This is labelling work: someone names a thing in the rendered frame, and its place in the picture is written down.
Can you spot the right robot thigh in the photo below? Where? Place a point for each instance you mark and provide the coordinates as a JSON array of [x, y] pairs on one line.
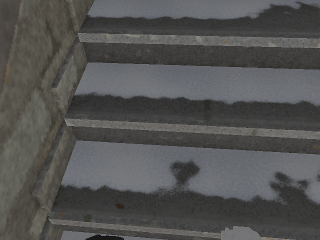
[[239, 233]]

